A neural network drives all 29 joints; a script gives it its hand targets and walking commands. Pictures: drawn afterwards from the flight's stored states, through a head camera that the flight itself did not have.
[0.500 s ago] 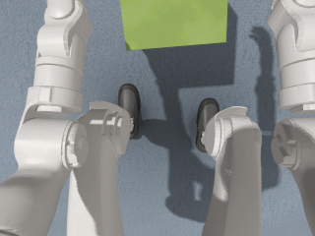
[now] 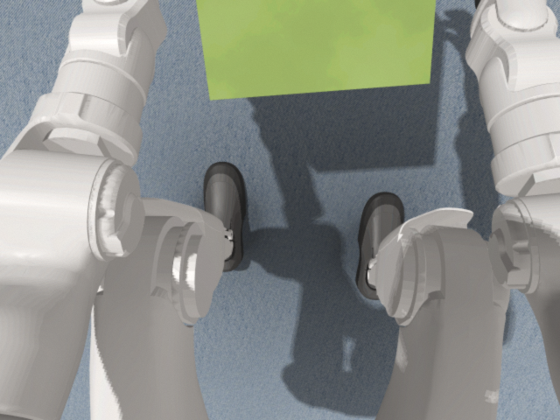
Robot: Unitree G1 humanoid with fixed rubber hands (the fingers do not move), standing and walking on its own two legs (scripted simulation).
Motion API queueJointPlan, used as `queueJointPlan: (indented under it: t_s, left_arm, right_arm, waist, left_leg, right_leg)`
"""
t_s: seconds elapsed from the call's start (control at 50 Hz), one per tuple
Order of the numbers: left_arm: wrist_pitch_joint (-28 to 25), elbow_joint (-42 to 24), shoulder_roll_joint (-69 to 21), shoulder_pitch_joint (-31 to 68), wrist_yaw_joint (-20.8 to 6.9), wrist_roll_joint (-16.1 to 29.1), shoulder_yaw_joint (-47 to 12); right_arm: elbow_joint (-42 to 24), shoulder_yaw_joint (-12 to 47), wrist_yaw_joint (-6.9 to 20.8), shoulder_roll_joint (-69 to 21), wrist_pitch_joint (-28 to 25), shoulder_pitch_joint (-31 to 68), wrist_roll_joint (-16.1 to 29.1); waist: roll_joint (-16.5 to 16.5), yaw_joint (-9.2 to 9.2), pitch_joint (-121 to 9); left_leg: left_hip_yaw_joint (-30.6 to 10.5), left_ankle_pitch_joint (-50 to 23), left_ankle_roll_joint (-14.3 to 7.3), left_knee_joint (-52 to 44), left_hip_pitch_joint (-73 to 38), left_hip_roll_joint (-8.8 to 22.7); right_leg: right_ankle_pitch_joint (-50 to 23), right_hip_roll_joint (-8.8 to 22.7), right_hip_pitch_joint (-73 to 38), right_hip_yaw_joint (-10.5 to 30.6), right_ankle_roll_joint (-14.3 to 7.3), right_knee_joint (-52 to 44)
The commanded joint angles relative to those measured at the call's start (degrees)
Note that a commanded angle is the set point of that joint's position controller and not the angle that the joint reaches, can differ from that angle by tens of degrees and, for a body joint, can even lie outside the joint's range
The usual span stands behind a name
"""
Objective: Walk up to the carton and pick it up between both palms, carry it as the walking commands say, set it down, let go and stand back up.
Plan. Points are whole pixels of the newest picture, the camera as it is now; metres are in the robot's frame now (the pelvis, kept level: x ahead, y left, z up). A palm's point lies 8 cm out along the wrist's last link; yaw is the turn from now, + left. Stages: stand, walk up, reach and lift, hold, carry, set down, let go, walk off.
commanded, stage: reach and lift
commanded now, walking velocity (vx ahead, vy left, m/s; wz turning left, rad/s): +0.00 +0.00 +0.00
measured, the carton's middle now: out of the picture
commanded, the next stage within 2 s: none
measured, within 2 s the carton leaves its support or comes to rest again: leaves its support in 1.68 s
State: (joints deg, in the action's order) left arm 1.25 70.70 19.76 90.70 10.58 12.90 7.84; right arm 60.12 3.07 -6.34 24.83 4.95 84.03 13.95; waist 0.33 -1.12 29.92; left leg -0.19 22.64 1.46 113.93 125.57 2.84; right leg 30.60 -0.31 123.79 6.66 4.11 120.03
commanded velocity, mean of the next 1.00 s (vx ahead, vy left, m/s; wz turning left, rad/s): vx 0.00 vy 0.00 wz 0.00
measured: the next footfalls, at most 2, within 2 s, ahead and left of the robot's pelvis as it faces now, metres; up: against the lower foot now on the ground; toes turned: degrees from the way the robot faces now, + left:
none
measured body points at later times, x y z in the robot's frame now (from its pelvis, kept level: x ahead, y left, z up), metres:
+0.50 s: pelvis +0.00 +0.00 -0.01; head +0.39 -0.02 +0.19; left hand +0.56 +0.18 -0.22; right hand +0.55 -0.18 -0.24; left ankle +0.17 +0.14 -0.37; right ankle +0.12 -0.15 -0.37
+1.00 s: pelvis +0.00 +0.00 -0.01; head +0.39 -0.02 +0.19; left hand +0.57 +0.16 -0.22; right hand +0.57 -0.14 -0.23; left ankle +0.17 +0.14 -0.37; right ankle +0.12 -0.15 -0.37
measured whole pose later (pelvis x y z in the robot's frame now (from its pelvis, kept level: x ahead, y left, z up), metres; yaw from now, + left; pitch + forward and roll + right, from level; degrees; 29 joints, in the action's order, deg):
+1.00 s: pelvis +0.00 +0.00 -0.01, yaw +0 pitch +35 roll +3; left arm -1.1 72.3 18.9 93.4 10.4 17.2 1.7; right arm 60.3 7.7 -6.6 22.4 3.9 88.5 16.5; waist 0.3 -1.1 29.9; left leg -0.6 22.7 2.0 116.2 128.3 2.8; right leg 30.7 -0.8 126.7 6.7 4.2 122.5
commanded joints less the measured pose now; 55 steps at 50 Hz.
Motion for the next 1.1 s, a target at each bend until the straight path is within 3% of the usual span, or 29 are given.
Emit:
queueJointPlan:
  t_s: [0.0, 0.02, 0.06, 0.12, 0.2, 0.24, 0.3, 0.34, 0.36, 0.38, 0.4, 0.42, 0.44, 0.46, 0.5, 0.52, 0.54, 0.6, 0.7, 0.74, 0.78, 0.8, 0.82, 0.84, 0.9, 0.92, 0.98, 1.02, 1.08]
  left_arm:
    - [-3.7, -4.1, 6.1, 5.1, -1.4, 4.4, -1.2]
    - [-3.5, -2.3, 3.5, 3.4, -1.7, 4.9, -2.1]
    - [-4.4, -5.7, 7.3, 3.7, -1.0, 3.9, -0.3]
    - [-4.2, -7.2, 5.8, 3.2, -1.4, 5.0, -1.4]
    - [-3.5, -6.9, 4.2, 4.2, -1.2, 7.8, -2.8]
    - [-3.7, -8.3, 5.4, 4.1, -1.1, 6.4, -2.5]
    - [-3.9, -7.9, 4.7, 5.3, -1.7, 7.7, -3.2]
    - [-3.9, -9.7, 4.5, 5.8, -1.6, 7.8, -3.3]
    - [-4.2, -7.3, 5.3, 6.2, -1.4, 6.0, -2.1]
    - [-3.7, -7.8, 3.7, 6.3, -1.2, 7.3, -3.0]
    - [-3.7, -7.9, 4.6, 4.2, -1.0, 6.6, -2.2]
    - [-3.6, -6.0, 2.9, 4.3, -1.2, 6.6, -3.4]
    - [-3.9, -6.7, 3.5, 5.2, -1.5, 6.9, -3.4]
    - [-3.8, -7.4, 0.8, 6.0, -1.5, 7.5, -5.2]
    - [-3.9, -8.7, 0.4, 7.0, -1.6, 7.2, -4.7]
    - [-3.7, -7.2, -1.0, 7.3, -1.6, 8.8, -5.8]
    - [-4.2, -7.3, 0.8, 7.0, -1.5, 7.7, -4.3]
    - [-4.6, -9.9, 0.2, 9.4, -1.3, 7.2, -4.4]
    - [-4.3, -8.7, -4.6, 10.5, -1.7, 9.4, -7.7]
    - [-4.4, -6.8, -3.3, 9.4, -1.2, 7.1, -6.0]
    - [-4.8, -9.6, -4.1, 11.5, -1.3, 7.7, -6.7]
    - [-4.7, -6.7, -7.2, 10.7, -1.6, 7.8, -8.0]
    - [-5.0, -7.2, -9.5, 10.6, -2.1, 8.0, -9.1]
    - [-5.2, -8.0, -8.6, 11.0, -2.1, 7.4, -7.2]
    - [-5.2, -5.3, -7.8, 9.5, -1.8, 4.9, -5.1]
    - [-4.6, -4.1, -12.0, 9.4, -2.5, 4.9, -6.6]
    - [-4.7, -9.3, -20.9, 16.4, -4.9, 6.1, -9.9]
    - [-3.6, -5.8, -30.2, 16.6, -7.0, 5.2, -11.5]
    - [-2.1, -9.8, -37.0, 20.1, -10.4, 3.5, -9.8]
  right_arm:
    - [-3.3, 1.7, 1.2, 4.9, -4.6, 21.5, 5.6]
    - [-2.9, 2.4, 1.2, 4.5, -4.8, 20.8, 6.2]
    - [-4.8, 2.9, 1.0, 4.5, -4.6, 20.7, 6.5]
    - [-7.2, 4.5, 1.1, 4.3, -4.5, 20.6, 7.9]
    - [-7.3, 3.4, 0.2, 6.6, -4.3, 21.8, 7.3]
    - [-8.7, 3.9, 0.3, 5.3, -4.3, 21.9, 7.6]
    - [-8.3, 5.2, 0.2, 3.2, -4.3, 22.6, 7.5]
    - [-7.0, 5.9, 0.4, 1.3, -4.0, 21.9, 8.3]
    - [-6.7, 5.4, 0.7, 2.2, -3.8, 23.3, 8.4]
    - [-9.0, 6.1, 0.5, 2.4, -4.2, 23.9, 8.1]
    - [-12.1, 5.1, 0.2, 2.6, -4.4, 24.1, 8.3]
    - [-7.3, 4.3, 0.1, 3.9, -4.3, 22.3, 7.4]
    - [-7.9, 7.1, 0.2, 0.0, -3.8, 22.6, 8.3]
    - [-7.6, 6.5, 0.2, -0.9, -4.3, 21.6, 8.1]
    - [-8.6, 6.5, 0.6, -0.4, -4.2, 24.6, 8.8]
    - [-9.0, 7.3, 0.7, -1.4, -4.4, 25.4, 9.2]
    - [-9.3, 7.1, 0.6, -3.0, -4.3, 25.1, 8.4]
    - [-8.5, 6.5, 0.5, -2.5, -4.2, 25.1, 8.5]
    - [-5.0, 5.2, 0.1, -4.5, -4.4, 22.7, 6.7]
    - [-4.2, 5.1, -0.2, -3.7, -4.2, 23.7, 6.2]
    - [-7.2, 5.4, -0.1, -5.5, -4.6, 24.1, 4.7]
    - [-1.9, 6.4, 0.2, -8.1, -4.4, 22.6, 5.7]
    - [-4.5, 7.6, 0.8, -10.1, -4.8, 24.1, 5.5]
    - [-5.9, 7.5, 0.9, -10.2, -5.0, 25.7, 5.7]
    - [-5.5, 8.6, 1.2, -13.5, -4.3, 25.1, 5.4]
    - [-4.5, 7.4, 2.0, -15.1, -4.4, 24.6, 5.2]
    - [-7.5, 10.7, 4.2, -25.4, -4.3, 30.6, 5.5]
    - [-4.0, 10.7, 6.0, -31.4, -3.9, 31.7, 4.7]
    - [-4.8, 11.5, 9.9, -43.1, -2.1, 32.8, 3.5]
  waist:
    - [5.6, -6.13, -90.8]
    - [4.6, -6.12, -91.1]
    - [6.6, -9.39, -95.5]
    - [5.9, -9.19, -95.9]
    - [6.5, -6.44, -98.3]
    - [5.4, -8.41, -97.2]
    - [7.9, -7.05, -95.8]
    - [6.2, -8.07, -95.2]
    - [5.6, -10.51, -93.4]
    - [7.1, -8.08, -96.1]
    - [7.7, -9.22, -99.6]
    - [6.0, -7.19, -97.5]
    - [7.7, -9.29, -97.0]
    - [7.5, -6.37, -96.1]
    - [6.0, -8.58, -94.6]
    - [7.3, -6.75, -94.8]
    - [7.9, -8.22, -93.6]
    - [6.2, -8.76, -96.1]
    - [4.4, -3.29, -94.8]
    - [4.6, -6.47, -92.9]
    - [6.4, -5.43, -95.2]
    - [4.4, -4.37, -92.9]
    - [5.2, -4.9, -92.3]
    - [5.3, -7.17, -90.7]
    - [7.5, -9.04, -91.1]
    - [6.3, -7.16, -89.9]
    - [7.5, -7.4, -91.7]
    - [4.1, -5.88, -90.1]
    - [7.6, -7.46, -90.7]
  left_leg:
    - [3.0, -18.7, 0.0, 0.9, -47.2, -3.3]
    - [2.9, -19.8, 0.3, 1.0, -48.0, -3.4]
    - [3.8, -19.9, 0.3, 0.8, -47.6, -3.3]
    - [4.5, -19.9, 0.2, 1.0, -47.3, -3.3]
    - [4.4, -18.5, 0.5, 1.0, -47.4, -3.4]
    - [4.6, -18.8, 0.4, 0.7, -46.6, -3.3]
    - [4.5, -18.3, 0.0, 0.4, -44.4, -3.4]
    - [6.1, -18.3, 0.3, 0.9, -42.1, -3.5]
    - [5.5, -17.8, 0.1, -0.1, -43.9, -3.0]
    - [5.3, -19.3, 0.3, 1.0, -44.2, -3.3]
    - [5.0, -20.3, -0.1, 0.8, -46.2, -3.3]
    - [4.9, -19.6, 0.2, 0.9, -46.1, -3.3]
    - [5.3, -19.8, 0.0, 1.1, -44.8, -3.5]
    - [4.9, -19.2, 0.2, 0.5, -45.8, -3.8]
    - [5.2, -18.8, 0.4, 0.2, -45.1, -3.4]
    - [5.4, -17.1, 0.4, 0.1, -44.6, -3.8]
    - [5.6, -16.1, 0.1, -0.2, -42.6, -4.0]
    - [5.5, -17.6, 0.4, -0.1, -45.4, -3.9]
    - [5.4, -18.5, 1.2, 0.7, -45.1, -4.6]
    - [5.6, -16.7, 1.2, -0.6, -45.1, -4.4]
    - [4.9, -18.9, 0.9, -0.2, -46.1, -4.8]
    - [5.5, -17.8, 1.3, -0.7, -43.7, -5.1]
    - [5.2, -18.8, 1.3, -0.5, -44.0, -5.0]
    - [5.9, -17.4, 1.1, -0.7, -42.8, -5.2]
    - [6.4, -15.8, 0.6, -0.5, -41.7, -5.6]
    - [5.2, -15.5, 0.7, -1.1, -41.8, -5.7]
    - [5.0, -18.0, 0.8, -0.2, -42.1, -6.1]
    - [5.7, -15.3, 1.1, 0.0, -41.1, -6.4]
    - [6.1, -14.6, 0.7, 1.1, -39.2, -6.7]
  right_leg:
    - [-11.7, -1.2, -25.9, -10.8, -0.7, -6.2]
    - [-11.4, -1.3, -24.6, -10.6, -0.9, -6.5]
    - [-12.9, -1.3, -28.4, -10.4, -0.4, -5.9]
    - [-13.2, -1.5, -28.7, -10.5, -0.6, -6.3]
    - [-12.4, -1.2, -31.3, -11.0, -0.6, -6.2]
    - [-13.9, -1.9, -31.0, -10.4, -0.6, -6.3]
    - [-14.0, -1.5, -31.5, -10.8, -0.5, -6.6]
    - [-15.4, -1.7, -32.4, -9.7, -1.0, -6.8]
    - [-13.1, -2.0, -29.5, -10.0, -0.7, -7.1]
    - [-15.3, -1.6, -32.0, -9.8, -0.4, -7.5]
    - [-15.9, -1.8, -32.8, -10.4, -0.3, -6.5]
    - [-15.2, -1.7, -31.8, -10.5, -0.5, -7.2]
    - [-15.9, -1.7, -33.3, -10.3, -0.4, -7.0]
    - [-15.4, -2.2, -31.9, -11.3, -0.2, -6.9]
    - [-14.8, -2.2, -30.9, -10.1, -0.6, -7.4]
    - [-13.8, -1.9, -32.4, -10.4, -0.6, -8.1]
    - [-13.5, -2.3, -31.3, -10.2, -0.6, -8.1]
    - [-14.0, -2.3, -31.9, -10.1, -0.6, -7.1]
    - [-15.2, -2.4, -31.3, -10.3, -1.0, -8.0]
    - [-13.1, -2.9, -30.8, -10.6, -0.8, -8.2]
    - [-15.0, -3.2, -31.9, -10.7, -0.9, -7.5]
    - [-15.4, -2.9, -31.3, -10.8, -1.1, -7.9]
    - [-15.6, -3.3, -30.8, -10.6, -1.0, -7.9]
    - [-14.5, -3.7, -29.6, -10.2, -1.2, -7.9]
    - [-13.5, -3.5, -32.1, -10.1, -0.6, -8.4]
    - [-13.7, -3.7, -30.6, -10.7, -0.6, -7.7]
    - [-16.1, -4.5, -30.7, -9.9, -0.9, -6.9]
    - [-14.2, -4.1, -29.2, -10.7, -1.6, -6.7]
    - [-13.0, -4.4, -28.8, -10.6, -1.6, -6.7]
